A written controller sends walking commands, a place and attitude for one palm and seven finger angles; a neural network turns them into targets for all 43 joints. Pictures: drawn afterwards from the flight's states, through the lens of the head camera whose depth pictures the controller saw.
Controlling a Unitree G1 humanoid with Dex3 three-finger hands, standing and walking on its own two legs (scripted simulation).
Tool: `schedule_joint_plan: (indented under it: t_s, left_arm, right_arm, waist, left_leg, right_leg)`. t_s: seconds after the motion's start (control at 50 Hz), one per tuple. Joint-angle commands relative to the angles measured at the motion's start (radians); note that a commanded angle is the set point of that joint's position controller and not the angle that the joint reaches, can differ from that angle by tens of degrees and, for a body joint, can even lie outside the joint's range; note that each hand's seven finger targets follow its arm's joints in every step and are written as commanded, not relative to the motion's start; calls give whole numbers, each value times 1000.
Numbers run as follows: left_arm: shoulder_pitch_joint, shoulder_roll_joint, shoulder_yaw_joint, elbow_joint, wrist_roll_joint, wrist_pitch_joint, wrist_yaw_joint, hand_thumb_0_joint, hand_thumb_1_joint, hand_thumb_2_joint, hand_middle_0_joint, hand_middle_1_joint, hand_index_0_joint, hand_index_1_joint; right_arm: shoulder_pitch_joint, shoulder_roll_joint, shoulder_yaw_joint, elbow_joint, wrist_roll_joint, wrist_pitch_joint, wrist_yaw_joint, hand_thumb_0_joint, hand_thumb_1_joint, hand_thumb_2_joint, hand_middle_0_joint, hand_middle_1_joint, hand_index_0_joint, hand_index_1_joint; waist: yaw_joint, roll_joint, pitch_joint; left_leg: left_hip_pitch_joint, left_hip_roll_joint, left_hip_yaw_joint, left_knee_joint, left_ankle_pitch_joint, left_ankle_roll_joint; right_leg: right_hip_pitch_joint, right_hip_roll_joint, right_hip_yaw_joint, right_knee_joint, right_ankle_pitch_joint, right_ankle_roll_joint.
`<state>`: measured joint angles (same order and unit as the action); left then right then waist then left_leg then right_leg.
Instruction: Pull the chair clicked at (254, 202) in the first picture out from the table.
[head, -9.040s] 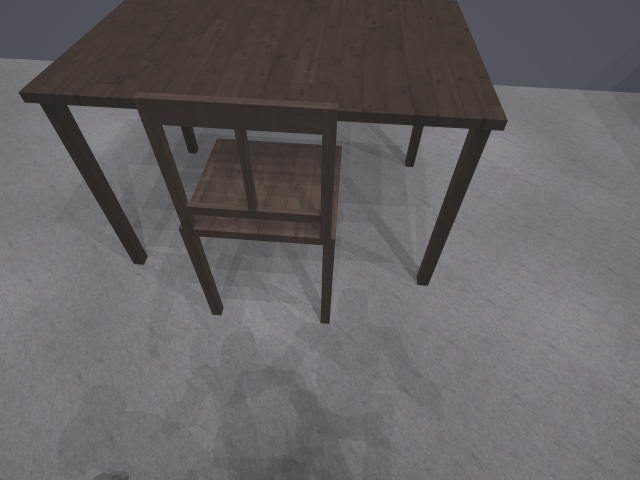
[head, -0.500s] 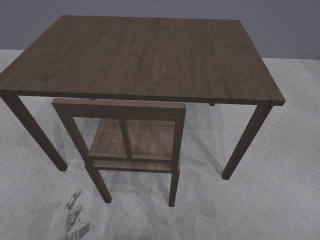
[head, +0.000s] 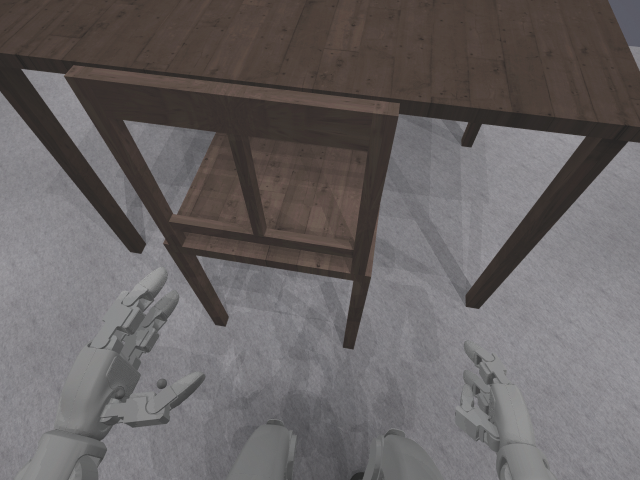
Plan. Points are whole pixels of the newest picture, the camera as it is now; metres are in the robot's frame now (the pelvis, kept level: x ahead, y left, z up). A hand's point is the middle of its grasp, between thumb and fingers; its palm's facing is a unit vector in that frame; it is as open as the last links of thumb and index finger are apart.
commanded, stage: raise the hand toward the chair's back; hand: left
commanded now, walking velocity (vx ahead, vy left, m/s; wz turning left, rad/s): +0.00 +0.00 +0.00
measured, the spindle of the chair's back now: (250, 188) +0.51 +0.17 +0.00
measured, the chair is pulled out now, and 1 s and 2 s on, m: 0.00 0.00 0.00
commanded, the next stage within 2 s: aim the fingers beside a spindle in 1.42 s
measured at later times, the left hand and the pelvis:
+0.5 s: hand (130, 352) +0.23 +0.23 +0.05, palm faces -0.05 -1.00 -0.03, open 15.6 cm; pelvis +0.01 +0.04 +0.02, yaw -2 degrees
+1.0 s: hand (105, 313) +0.27 +0.27 +0.07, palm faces -0.06 -1.00 -0.05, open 16.9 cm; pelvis +0.02 +0.07 +0.03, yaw -2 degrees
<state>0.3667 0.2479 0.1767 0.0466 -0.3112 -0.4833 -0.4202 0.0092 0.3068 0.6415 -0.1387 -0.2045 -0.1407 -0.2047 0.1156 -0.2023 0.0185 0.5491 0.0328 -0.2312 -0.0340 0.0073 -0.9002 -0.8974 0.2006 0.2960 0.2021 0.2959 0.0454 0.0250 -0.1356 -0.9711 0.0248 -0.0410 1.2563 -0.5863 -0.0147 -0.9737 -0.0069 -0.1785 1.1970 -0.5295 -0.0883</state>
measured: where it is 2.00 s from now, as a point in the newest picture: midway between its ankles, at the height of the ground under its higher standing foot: outside the picture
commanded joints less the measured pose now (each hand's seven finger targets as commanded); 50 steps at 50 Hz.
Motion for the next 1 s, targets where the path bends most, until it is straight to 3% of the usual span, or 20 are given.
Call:
schedule_joint_plan:
  t_s: [0.0, 0.04, 0.1, 0.18, 0.3, 0.36, 0.44, 0.5, 0.54, 0.62, 0.68, 0.82, 0.88, 0.92, 0.98]
  left_arm:
    - [39, 158, 181, -174, -52, 56, 11, 0, 83, 550, -118, -172, -118, -172]
    - [58, 159, 205, -162, -50, 50, 49, 0, 37, 530, -114, -164, -114, -164]
    - [56, 108, 145, -167, -30, 2, 77, 0, -33, 500, -107, -153, -107, -153]
    - [18, 107, 112, -109, -16, -49, 69, 0, -127, 460, -97, -139, -97, -139]
    - [0, 128, 113, -192, -18, -81, 90, 0, -267, 400, -83, -117, -83, -117]
    - [10, 124, 103, -209, -2, -74, 116, 0, -337, 370, -76, -106, -76, -106]
    - [-18, 118, 75, -182, 17, -40, 131, 0, -430, 330, -67, -91, -67, -91]
    - [-36, 120, 71, -206, 21, -20, 130, 0, -500, 300, -60, -80, -60, -80]
    - [-39, 129, 78, -191, 25, -4, 128, 0, -500, 300, -60, -80, -60, -80]
    - [-71, 124, 68, -229, 28, 14, 129, 0, -500, 300, -60, -80, -60, -80]
    - [-92, 136, 84, -221, 27, 24, 125, 0, -500, 300, -60, -80, -60, -80]
    - [-127, 149, 104, -188, 11, 42, 95, 0, -500, 300, -60, -80, -60, -80]
    - [-143, 167, 118, -200, 8, 45, 92, 0, -500, 300, -60, -80, -60, -80]
    - [-129, 168, 127, -187, -1, 47, 89, 0, -500, 300, -60, -80, -60, -80]
    - [-111, 152, 117, -159, -3, 52, 88, 0, -500, 300, -60, -80, -60, -80]
  right_arm:
    - [25, -140, -88, -151, 16, -36, -24, 0, -900, -900, 200, 300, 200, 300]
    - [10, -126, -88, -142, 12, -37, -23, 0, -900, -900, 200, 300, 200, 300]
    - [22, -122, -88, -131, 5, -46, -19, 0, -900, -900, 200, 300, 200, 300]
    - [42, -146, -92, -122, 6, -58, -22, 0, -900, -900, 200, 300, 200, 300]
    - [65, -166, -93, -133, 5, -75, -23, 0, -900, -900, 200, 300, 200, 300]
    - [67, -168, -92, -134, -2, -66, -18, 0, -900, -900, 200, 300, 200, 300]
    - [69, -180, -85, -147, -1, -46, -14, 0, -900, -900, 200, 300, 200, 300]
    - [80, -185, -80, -165, -2, -37, -13, 0, -900, -900, 200, 300, 200, 300]
    - [87, -188, -77, -168, -3, -30, -12, 0, -900, -900, 200, 300, 200, 300]
    - [95, -190, -69, -181, -4, -21, -10, 0, -900, -900, 200, 300, 200, 300]
    - [104, -193, -67, -177, -7, -16, -9, 0, -900, -900, 200, 300, 200, 300]
    - [112, -199, -67, -169, -2, -13, -11, 0, -900, -900, 200, 300, 200, 300]
    - [116, -200, -67, -164, -2, -14, -9, 0, -900, -900, 200, 300, 200, 300]
    - [119, -200, -70, -162, -2, -15, -9, 0, -900, -900, 200, 300, 200, 300]
    - [114, -201, -71, -157, -1, -13, -3, 0, -900, -900, 200, 300, 200, 300]
  waist:
    - [-32, -96, -343]
    - [-18, -84, -320]
    - [-35, -82, -256]
    - [-59, -88, -195]
    - [-45, 3, -256]
    - [-43, 43, -253]
    - [-60, 45, -196]
    - [-61, 50, -219]
    - [-65, 34, -219]
    - [-63, 83, -228]
    - [-64, 68, -243]
    - [-63, 50, -251]
    - [-58, 89, -273]
    - [-55, 59, -290]
    - [-55, 65, -260]
  left_leg:
    - [27, -33, 16, -155, 311, 39]
    - [31, -30, 12, -172, 317, 34]
    - [48, -30, 13, -205, 311, 36]
    - [42, -31, 18, -211, 240, 43]
    - [151, -30, 4, -269, 275, 47]
    - [201, -26, -7, -293, 332, 40]
    - [209, -21, -23, -316, 294, 33]
    - [248, -16, -35, -325, 327, 22]
    - [258, -12, -42, -326, 347, 18]
    - [312, -3, -65, -338, 419, -7]
    - [328, 1, -74, -336, 458, -18]
    - [342, 4, -76, -336, 524, -29]
    - [375, 7, -80, -342, 572, -36]
    - [370, 4, -73, -338, 594, -33]
    - [350, 2, -67, -343, 575, -31]
  right_leg:
    - [492, -62, 321, -304, 321, 123]
    - [490, -61, 311, -297, 336, 123]
    - [419, -47, 266, -293, 288, 107]
    - [323, -37, 255, -315, 97, 96]
    - [288, -9, 169, -264, 127, 67]
    - [267, 2, 127, -236, 199, 60]
    - [214, 11, 106, -239, 157, 60]
    - [212, 13, 95, -236, 180, 59]
    - [212, 18, 90, -235, 192, 60]
    - [190, 19, 79, -228, 206, 59]
    - [188, 21, 75, -224, 216, 60]
    - [205, 21, 72, -232, 245, 61]
    - [209, 20, 72, -234, 254, 61]
    - [235, 19, 73, -239, 279, 62]
    - [233, 19, 71, -245, 270, 63]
